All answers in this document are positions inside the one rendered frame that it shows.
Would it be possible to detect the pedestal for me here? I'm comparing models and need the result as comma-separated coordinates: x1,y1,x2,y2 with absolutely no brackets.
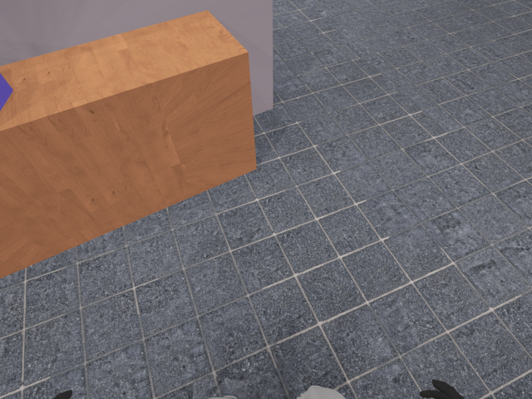
0,10,257,278

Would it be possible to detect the right robot hand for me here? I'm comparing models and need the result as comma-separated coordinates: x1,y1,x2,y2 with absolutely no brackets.
420,379,465,399

